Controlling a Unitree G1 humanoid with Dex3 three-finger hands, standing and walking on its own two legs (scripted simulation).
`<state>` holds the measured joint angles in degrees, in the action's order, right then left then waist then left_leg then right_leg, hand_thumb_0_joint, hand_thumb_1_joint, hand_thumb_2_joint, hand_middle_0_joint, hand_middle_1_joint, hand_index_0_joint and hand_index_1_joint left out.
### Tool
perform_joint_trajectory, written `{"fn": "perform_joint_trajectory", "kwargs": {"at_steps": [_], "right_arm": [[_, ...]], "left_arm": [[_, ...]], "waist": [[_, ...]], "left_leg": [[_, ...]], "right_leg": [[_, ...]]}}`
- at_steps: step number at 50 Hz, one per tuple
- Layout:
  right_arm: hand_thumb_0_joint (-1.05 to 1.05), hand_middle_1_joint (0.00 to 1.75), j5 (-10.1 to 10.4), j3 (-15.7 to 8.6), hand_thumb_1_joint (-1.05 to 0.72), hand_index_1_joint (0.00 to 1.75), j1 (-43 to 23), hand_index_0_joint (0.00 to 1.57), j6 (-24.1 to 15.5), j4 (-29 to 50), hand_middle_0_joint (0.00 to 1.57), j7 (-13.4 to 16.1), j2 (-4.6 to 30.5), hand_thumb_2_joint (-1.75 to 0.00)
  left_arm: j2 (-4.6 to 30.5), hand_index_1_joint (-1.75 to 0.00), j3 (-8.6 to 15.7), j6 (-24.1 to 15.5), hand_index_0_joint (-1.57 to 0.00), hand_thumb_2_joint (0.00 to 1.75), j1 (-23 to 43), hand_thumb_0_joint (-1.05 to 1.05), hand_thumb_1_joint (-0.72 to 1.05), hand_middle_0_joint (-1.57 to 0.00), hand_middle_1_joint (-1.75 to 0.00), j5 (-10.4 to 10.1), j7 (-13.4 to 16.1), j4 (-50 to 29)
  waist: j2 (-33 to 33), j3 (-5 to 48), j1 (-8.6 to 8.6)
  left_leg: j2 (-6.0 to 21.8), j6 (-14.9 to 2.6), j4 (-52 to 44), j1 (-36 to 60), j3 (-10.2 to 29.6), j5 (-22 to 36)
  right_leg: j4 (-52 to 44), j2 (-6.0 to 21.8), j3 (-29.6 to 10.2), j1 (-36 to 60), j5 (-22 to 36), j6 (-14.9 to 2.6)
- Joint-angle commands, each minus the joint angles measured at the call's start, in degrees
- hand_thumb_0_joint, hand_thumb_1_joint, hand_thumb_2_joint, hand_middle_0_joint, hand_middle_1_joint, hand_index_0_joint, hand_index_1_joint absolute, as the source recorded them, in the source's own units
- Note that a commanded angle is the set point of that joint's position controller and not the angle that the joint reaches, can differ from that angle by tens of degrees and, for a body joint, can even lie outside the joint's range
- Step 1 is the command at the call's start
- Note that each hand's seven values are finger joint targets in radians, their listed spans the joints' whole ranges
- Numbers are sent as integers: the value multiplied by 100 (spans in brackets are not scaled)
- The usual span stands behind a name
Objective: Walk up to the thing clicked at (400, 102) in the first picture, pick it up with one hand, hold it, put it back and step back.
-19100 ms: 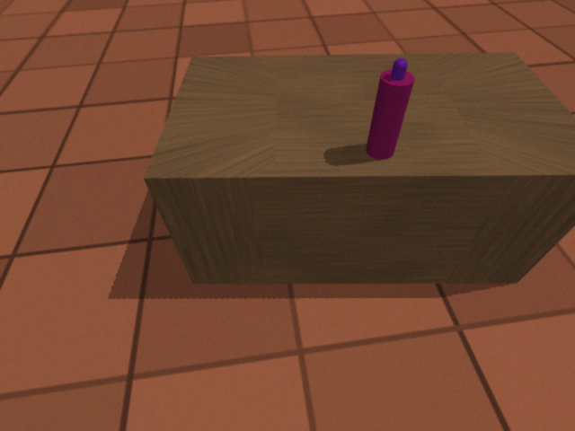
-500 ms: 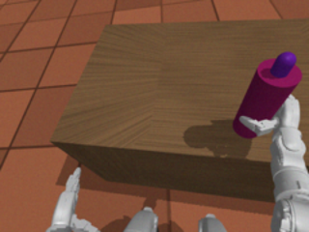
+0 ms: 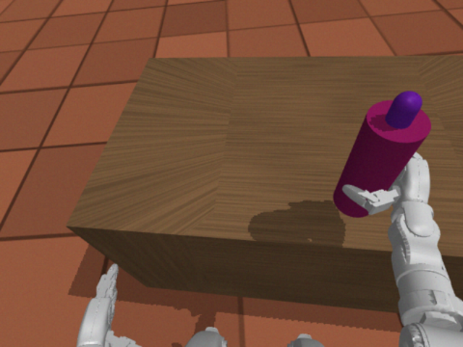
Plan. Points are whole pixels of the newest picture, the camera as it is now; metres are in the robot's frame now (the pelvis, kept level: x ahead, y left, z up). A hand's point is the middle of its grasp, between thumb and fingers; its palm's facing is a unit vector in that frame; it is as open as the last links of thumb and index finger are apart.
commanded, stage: lift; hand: right
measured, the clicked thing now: (375, 160) +0.41 -0.19 +0.09
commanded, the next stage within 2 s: hold in 0.98 s
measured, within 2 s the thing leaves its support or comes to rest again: neither
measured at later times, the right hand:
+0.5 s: hand (371, 170) +0.37 -0.16 +0.12, palm faces +0.16 +0.99 +0.00, open 11.1 cm
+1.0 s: hand (378, 171) +0.34 -0.16 +0.15, palm faces +0.16 +0.99 +0.00, open 11.1 cm
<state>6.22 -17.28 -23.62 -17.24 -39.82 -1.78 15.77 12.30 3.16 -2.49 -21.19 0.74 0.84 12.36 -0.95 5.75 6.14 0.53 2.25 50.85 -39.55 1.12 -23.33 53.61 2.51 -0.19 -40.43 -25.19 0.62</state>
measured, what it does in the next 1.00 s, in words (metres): stands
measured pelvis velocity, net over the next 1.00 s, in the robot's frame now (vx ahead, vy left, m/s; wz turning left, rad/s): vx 0.00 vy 0.01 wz -0.01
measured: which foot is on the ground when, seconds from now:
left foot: down 0.00-1.00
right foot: down 0.00-1.00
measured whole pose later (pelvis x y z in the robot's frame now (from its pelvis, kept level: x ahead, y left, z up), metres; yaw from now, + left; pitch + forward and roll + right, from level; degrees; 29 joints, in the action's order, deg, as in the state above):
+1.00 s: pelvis +0.00 +0.01 +0.04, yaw -1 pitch +0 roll +0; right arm 10.1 -9.4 -9.4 0.0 -11.5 1.5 10.9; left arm 12.0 4.8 -6.1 -14.6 -1.1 5.9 30.1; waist 1.0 1.0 1.9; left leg 1.2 1.3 34.9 -17.9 0.7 -17.2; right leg 34.7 1.9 0.1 -17.6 -17.3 1.5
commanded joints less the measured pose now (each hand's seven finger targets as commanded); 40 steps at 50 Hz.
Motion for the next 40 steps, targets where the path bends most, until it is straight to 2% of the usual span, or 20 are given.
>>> {"fn": "perform_joint_trajectory", "kwargs": {"at_steps": [1, 4, 6, 7, 8, 9, 11, 13, 14, 16, 17, 20, 21, 23, 25, 27, 30, 36, 37, 40], "right_arm": [[0, 143, 213, -197, -3, 143, -2500, 128, -461, 2247, 122, 87, 1190, -131], [0, 144, 285, -88, -3, 144, -2523, 129, -308, 2632, 123, 113, 1064, -132], [0, 145, 284, -2, -2, 145, -2275, 129, -188, 2656, 123, 137, 959, -132], [0, 144, 334, 81, -3, 144, -2505, 129, -159, 2927, 123, 140, 865, -133], [0, 144, 338, 25, -1, 144, -2334, 129, -93, 2830, 122, 160, 960, -132], [0, 144, 320, 185, -1, 144, -2112, 128, -30, 2639, 122, 137, 683, -132], [0, 146, 384, 80, -2, 146, -2240, 130, 29, 3068, 124, 142, 876, -134], [0, 145, 381, 201, 1, 145, -2016, 129, 150, 3087, 123, 136, 720, -133], [0, 145, 434, 107, 1, 145, -1968, 129, 202, 3176, 123, 151, 778, -133], [0, 145, 443, 193, 1, 145, -1987, 129, 252, 3421, 123, 160, 679, -133], [0, 145, 443, 187, 0, 145, -1996, 130, 280, 3560, 123, 184, 727, -133], [0, 146, 436, 231, 2, 146, -1689, 130, 403, 3576, 123, 193, 625, -133], [0, 145, 491, 130, 1, 145, -1804, 130, 411, 3851, 123, 229, 776, -133], [0, 146, 475, 285, 3, 146, -1663, 129, 470, 3882, 123, 232, 554, -133], [0, 147, 472, 180, 3, 147, -1521, 130, 523, 3886, 124, 265, 678, -135], [0, 146, 468, 275, 3, 146, -1508, 130, 550, 4041, 123, 279, 581, -133], [0, 145, 514, 241, 4, 145, -1455, 129, 626, 4228, 122, 295, 623, -132], [0, 144, 512, 282, 5, 144, -1402, 128, 737, 4661, 122, 326, 594, -132], [0, 144, 511, 287, 5, 144, -1401, 127, 779, 4540, 121, 329, 565, -131], [0, 144, 508, 374, 5, 144, -1245, 127, 877, 4529, 121, 307, 458, -132]], "left_arm": [[882, -5, 495, -310, -5, 4, 270, 0, -53, -5, -6, -53, 173, -965], [900, -5, 551, -343, -5, 5, 202, 0, -54, -5, -5, -95, 231, -720], [689, -5, 368, -371, -5, 4, 259, 0, -53, -5, -5, -121, 237, -545], [870, -5, 552, -409, -5, 4, 328, 0, -54, -5, -5, -130, 283, -562], [851, -5, 511, -429, -5, 4, 396, 0, -54, -5, -5, -144, 304, -404], [630, -5, 304, -467, -5, 5, 394, 0, -54, -4, -5, -140, 291, -484], [834, -5, 523, -488, -5, 4, 367, 0, -53, -4, -5, -160, 346, -325], [683, -5, 375, -528, -5, 5, 462, 0, -54, -4, -5, -163, 359, -305], [924, -5, 603, -532, -5, 4, 430, 0, -53, -4, -5, -169, 392, -146], [675, -5, 354, -565, -4, 5, 502, 0, -54, -4, -5, -174, 387, -159], [787, -5, 475, -568, -4, 5, 525, 0, -54, -4, -5, -168, 422, -80], [699, -5, 398, -590, -4, 5, 679, 0, -54, -4, -5, -161, 439, 48], [953, -5, 640, -567, -4, 5, 655, 0, -54, -4, -5, -155, 473, 273], [636, -5, 344, -592, -4, 5, 744, 0, -54, -4, -5, -146, 455, 299], [742, -5, 440, -595, -4, 5, 1048, 0, -55, -4, -5, -164, 485, 216], [553, -5, 271, -568, -4, 5, 981, 0, -54, -4, -5, -149, 477, 374], [836, -5, 531, -561, -4, 5, 960, 0, -54, -4, -5, -145, 550, 499], [528, -5, 270, -600, -4, 5, 1091, 0, -55, -4, -5, -165, 561, 466], [705, -5, 457, -598, -4, 5, 969, 0, -54, -4, -5, -150, 590, 623], [572, -5, 382, -599, -4, 5, 970, 0, -55, -4, -5, -153, 575, 800]], "waist": [[663, 2450, -164], [641, 2239, -150], [668, 1860, -275], [423, 1980, -170], [516, 1782, -259], [371, 1725, -200], [293, 1749, -240], [393, 1703, -263], [366, 1651, -265], [305, 1666, -321], [309, 1696, -294], [290, 1635, -354], [301, 1531, -379], [354, 1526, -403], [163, 1580, -445], [329, 1530, -463], [169, 1399, -396], [195, 1266, -458], [274, 1286, -357], [325, 1075, -414]], "left_leg": [[-181, -233, -692, 1196, -302, 1910], [-170, -216, -861, 1236, -303, 1854], [-143, -223, -967, 1336, -311, 1709], [-149, -203, -1040, 1351, -300, 1677], [-141, -216, -1096, 1371, -292, 1599], [-141, -193, -1130, 1409, -307, 1667], [-117, -171, -1223, 1553, -289, 1742], [-93, -170, -1299, 1675, -258, 1822], [-101, -173, -1335, 1663, -267, 1808], [-103, -164, -1391, 1773, -275, 1906], [-105, -164, -1403, 1815, -279, 1957], [-83, -148, -1490, 1913, -263, 2048], [-88, -158, -1528, 1924, -266, 1993], [-81, -157, -1571, 2059, -265, 2079], [-69, -135, -1619, 2223, -261, 2108], [-63, -140, -1667, 2262, -256, 2097], [-41, -123, -1803, 2250, -221, 2034], [-27, -121, -1966, 2324, -221, 1881], [-64, -139, -1951, 2234, -256, 1924], [-42, -131, -2003, 2326, -271, 1973]], "right_leg": [[-931, -173, 27, 1951, 2064, -72], [-1123, -167, 48, 2114, 1949, -67], [-1276, -186, 74, 2017, 1764, -59], [-1308, -164, 55, 2146, 1682, -85], [-1390, -168, 69, 2109, 1591, -71], [-1399, -166, 78, 2142, 1636, -83], [-1454, -183, 105, 2237, 1679, -99], [-1521, -207, 141, 2345, 1748, -92], [-1585, -191, 132, 2429, 1741, -83], [-1627, -186, 131, 2527, 1859, -78], [-1651, -182, 124, 2525, 1912, -74], [-1694, -190, 149, 2656, 2005, -80], [-1764, -188, 143, 2613, 1946, -77], [-1781, -198, 156, 2659, 2031, -74], [-1821, -208, 154, 2657, 2011, -97], [-1851, -220, 183, 2703, 2010, -86], [-1928, -236, 204, 2789, 1898, -115], [-2087, -241, 208, 2887, 1754, -113], [-2126, -205, 180, 3030, 1798, -100], [-2171, -231, 190, 2935, 1839, -97]]}}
